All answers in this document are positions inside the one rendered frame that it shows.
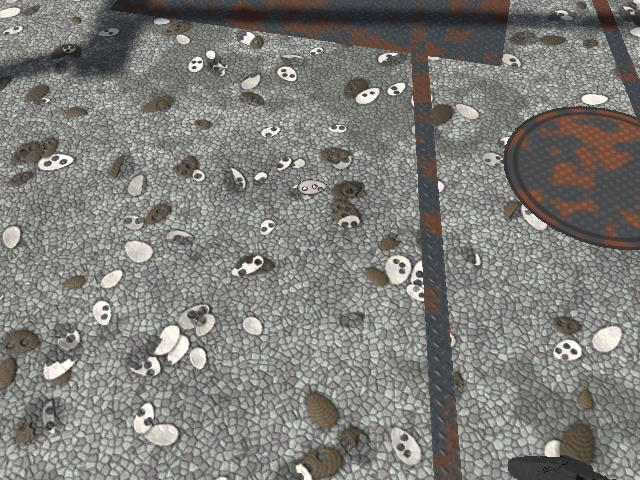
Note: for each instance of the robot right hand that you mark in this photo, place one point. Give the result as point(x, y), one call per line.
point(551, 468)

